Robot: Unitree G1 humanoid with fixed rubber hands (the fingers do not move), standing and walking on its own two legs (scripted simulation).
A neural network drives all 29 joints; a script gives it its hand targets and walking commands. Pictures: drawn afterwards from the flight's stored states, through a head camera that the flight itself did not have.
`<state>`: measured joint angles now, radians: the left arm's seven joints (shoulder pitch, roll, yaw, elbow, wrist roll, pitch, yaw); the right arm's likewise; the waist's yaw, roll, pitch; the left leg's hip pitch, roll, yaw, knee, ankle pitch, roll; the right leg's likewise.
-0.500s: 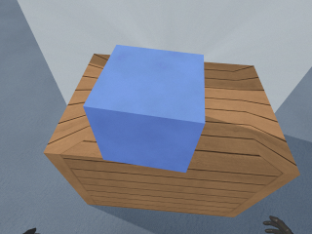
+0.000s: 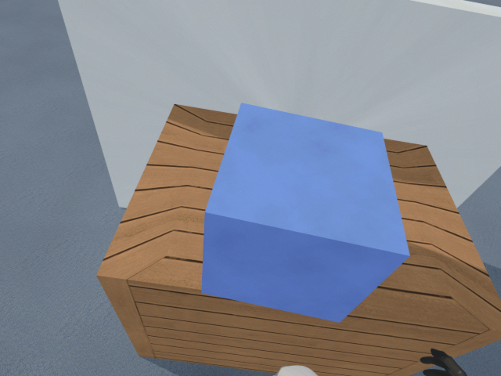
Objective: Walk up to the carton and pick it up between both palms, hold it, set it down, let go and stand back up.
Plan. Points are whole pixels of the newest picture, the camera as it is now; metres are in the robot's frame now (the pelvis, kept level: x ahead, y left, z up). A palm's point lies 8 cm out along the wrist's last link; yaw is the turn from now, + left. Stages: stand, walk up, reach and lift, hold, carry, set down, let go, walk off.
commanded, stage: walk up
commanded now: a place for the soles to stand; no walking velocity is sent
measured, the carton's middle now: (290, 213) +0.41 -0.08 +0.00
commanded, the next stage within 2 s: none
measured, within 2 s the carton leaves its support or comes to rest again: neither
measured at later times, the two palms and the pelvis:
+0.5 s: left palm out of the picture +0.06 +0.26 -0.10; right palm out of the picture +0.12 -0.40 -0.09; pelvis +0.02 -0.07 -0.01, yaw +0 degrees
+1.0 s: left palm out of the picture +0.10 +0.26 -0.10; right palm out of the picture +0.11 -0.39 -0.08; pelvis +0.02 -0.06 -0.01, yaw -1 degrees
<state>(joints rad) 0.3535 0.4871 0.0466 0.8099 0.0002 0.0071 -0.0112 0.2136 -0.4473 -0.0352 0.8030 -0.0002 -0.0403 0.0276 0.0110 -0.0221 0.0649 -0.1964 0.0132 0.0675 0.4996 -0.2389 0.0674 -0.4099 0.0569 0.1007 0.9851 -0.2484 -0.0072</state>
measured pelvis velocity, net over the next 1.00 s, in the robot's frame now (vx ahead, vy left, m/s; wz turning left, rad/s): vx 0.02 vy -0.06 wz -0.01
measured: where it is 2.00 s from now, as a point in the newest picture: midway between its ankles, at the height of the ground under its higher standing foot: outside the picture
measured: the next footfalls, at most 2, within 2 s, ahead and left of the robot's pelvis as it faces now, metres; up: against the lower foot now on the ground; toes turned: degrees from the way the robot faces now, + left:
right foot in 0.38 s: +0.09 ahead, -0.18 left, +0.00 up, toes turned +6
right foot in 0.98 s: +0.06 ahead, -0.21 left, +0.00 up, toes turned +4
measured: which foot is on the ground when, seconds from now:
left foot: down 0.00-1.00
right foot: up 0.00-0.36, down 0.38-0.74, up 0.76-0.96, down 0.98-1.00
